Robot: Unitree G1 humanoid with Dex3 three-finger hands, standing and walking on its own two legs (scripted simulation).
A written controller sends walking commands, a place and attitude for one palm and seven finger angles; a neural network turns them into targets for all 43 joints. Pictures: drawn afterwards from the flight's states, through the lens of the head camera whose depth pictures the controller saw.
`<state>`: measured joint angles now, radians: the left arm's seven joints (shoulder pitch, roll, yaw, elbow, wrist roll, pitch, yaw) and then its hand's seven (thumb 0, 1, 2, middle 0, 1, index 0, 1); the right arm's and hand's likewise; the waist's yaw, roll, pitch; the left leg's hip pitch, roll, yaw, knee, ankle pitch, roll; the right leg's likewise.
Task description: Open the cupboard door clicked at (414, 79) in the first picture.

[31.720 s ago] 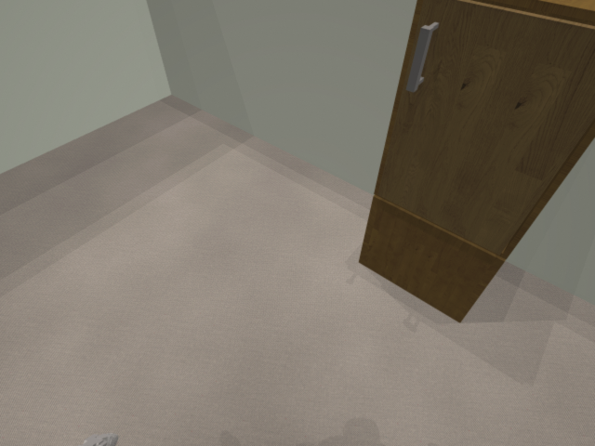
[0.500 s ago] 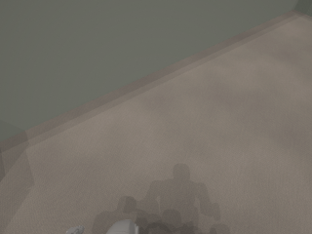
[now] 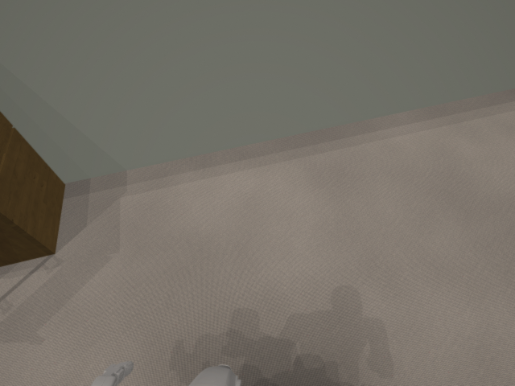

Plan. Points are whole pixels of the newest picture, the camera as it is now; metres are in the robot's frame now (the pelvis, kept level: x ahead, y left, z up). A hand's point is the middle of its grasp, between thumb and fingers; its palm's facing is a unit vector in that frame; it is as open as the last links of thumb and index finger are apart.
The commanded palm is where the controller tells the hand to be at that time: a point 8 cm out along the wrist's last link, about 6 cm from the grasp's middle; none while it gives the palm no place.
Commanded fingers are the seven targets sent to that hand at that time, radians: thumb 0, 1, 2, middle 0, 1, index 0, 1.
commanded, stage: turn to face it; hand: left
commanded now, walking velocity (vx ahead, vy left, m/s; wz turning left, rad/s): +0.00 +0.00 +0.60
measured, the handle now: out of the picture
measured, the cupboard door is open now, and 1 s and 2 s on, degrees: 41 41 41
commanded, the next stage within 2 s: take the last steps up to it in 1.46 s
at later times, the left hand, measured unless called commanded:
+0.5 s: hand out of the picture +0.05 +0.24 -0.15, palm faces +0.32 -0.91 -0.27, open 7.4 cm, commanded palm none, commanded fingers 0.00 0.90 0.90 -0.20 -0.30 -0.20 -0.30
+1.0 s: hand out of the picture -0.04 +0.21 -0.18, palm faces +0.60 -0.76 -0.24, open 7.4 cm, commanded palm none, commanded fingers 0.00 0.90 0.90 -0.20 -0.30 -0.20 -0.30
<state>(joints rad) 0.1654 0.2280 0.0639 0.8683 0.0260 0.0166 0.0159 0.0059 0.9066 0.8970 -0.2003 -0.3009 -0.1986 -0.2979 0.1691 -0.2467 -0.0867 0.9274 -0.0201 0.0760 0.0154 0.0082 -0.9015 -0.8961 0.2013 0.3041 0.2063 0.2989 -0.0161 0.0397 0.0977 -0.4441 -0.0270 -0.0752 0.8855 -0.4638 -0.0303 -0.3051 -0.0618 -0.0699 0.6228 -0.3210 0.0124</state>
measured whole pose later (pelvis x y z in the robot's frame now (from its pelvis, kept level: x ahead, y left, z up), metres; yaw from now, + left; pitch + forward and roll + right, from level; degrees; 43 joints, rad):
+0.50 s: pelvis +0.02 +0.00 +0.01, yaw +17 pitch +1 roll +0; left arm 0.15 0.25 0.08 0.90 0.02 0.06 0.01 0.01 0.91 0.90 -0.20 -0.30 -0.20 -0.30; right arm 0.15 -0.21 -0.06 0.91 -0.03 0.04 0.00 0.01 -0.90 -0.90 0.20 0.30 0.21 0.30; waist 0.00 -0.01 0.11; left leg -0.31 -0.01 -0.04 0.54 -0.26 0.01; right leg -0.43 -0.07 -0.02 0.92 -0.46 0.09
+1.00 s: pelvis +0.04 +0.00 +0.00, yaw +36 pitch +1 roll +1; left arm 0.20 0.24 0.07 0.93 0.02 0.06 0.01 0.01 0.90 0.90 -0.20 -0.30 -0.20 -0.30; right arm 0.13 -0.23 -0.07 0.89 -0.03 0.03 0.01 0.01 -0.90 -0.90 0.20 0.30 0.20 0.30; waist -0.01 -0.05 0.10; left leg -0.35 0.00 0.04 0.64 -0.31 0.02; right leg -0.42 -0.12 -0.07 1.05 -0.53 0.08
